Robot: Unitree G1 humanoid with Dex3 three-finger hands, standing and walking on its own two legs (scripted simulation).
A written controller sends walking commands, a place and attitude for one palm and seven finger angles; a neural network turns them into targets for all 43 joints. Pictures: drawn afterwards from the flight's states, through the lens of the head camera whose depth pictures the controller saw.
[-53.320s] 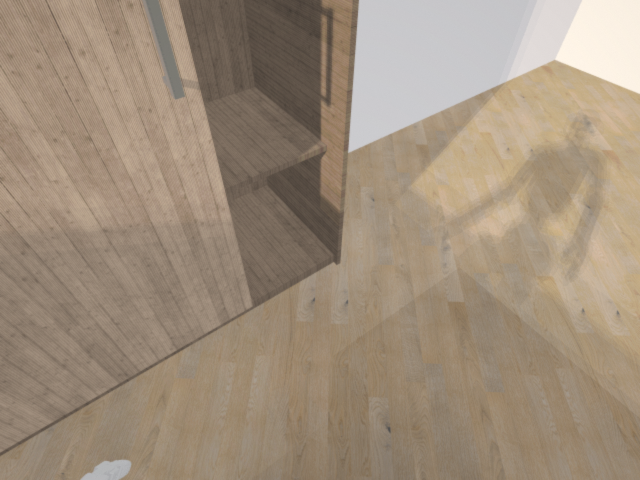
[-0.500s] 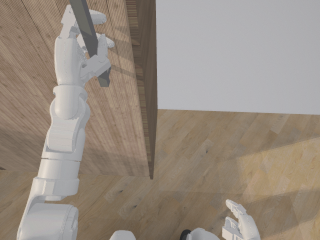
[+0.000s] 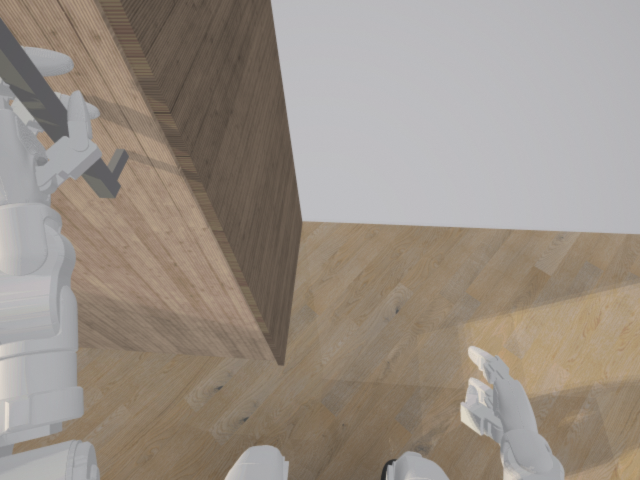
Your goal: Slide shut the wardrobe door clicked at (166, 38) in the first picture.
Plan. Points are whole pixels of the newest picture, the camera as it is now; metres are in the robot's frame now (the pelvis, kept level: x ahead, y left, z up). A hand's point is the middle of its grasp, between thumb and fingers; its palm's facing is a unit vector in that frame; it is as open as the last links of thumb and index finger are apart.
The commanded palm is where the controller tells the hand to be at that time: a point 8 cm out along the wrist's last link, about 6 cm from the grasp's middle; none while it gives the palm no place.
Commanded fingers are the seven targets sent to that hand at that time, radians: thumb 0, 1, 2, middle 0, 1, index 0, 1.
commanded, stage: stop walking and hold the door there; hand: left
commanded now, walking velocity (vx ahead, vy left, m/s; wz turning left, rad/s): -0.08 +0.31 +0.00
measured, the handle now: (50, 84) +0.40 +0.28 +0.26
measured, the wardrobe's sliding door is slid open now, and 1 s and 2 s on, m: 0.00 0.00 0.00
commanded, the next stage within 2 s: none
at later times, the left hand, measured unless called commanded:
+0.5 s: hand (84, 140) +0.37 +0.25 +0.22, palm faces +0.48 -0.85 -0.23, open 5.6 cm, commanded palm +0.32 +0.29 +0.21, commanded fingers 0.00 0.90 0.90 -0.45 -1.40 -0.45 -1.40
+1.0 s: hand (83, 142) +0.37 +0.25 +0.22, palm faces +0.41 -0.89 -0.21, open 5.6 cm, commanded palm +0.32 +0.29 +0.21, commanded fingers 0.00 0.90 0.90 -0.45 -1.40 -0.45 -1.40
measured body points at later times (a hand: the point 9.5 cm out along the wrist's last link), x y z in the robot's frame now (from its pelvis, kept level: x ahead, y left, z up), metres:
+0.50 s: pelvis -0.03 -0.02 +0.01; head -0.02 -0.04 +0.46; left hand +0.34 +0.30 +0.24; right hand +0.05 -0.29 -0.11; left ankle -0.01 +0.10 -0.71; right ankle -0.01 -0.13 -0.72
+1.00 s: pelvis -0.04 +0.00 +0.02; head -0.04 -0.01 +0.47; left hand +0.34 +0.30 +0.24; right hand +0.04 -0.28 -0.09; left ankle -0.01 +0.10 -0.72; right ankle -0.01 -0.13 -0.72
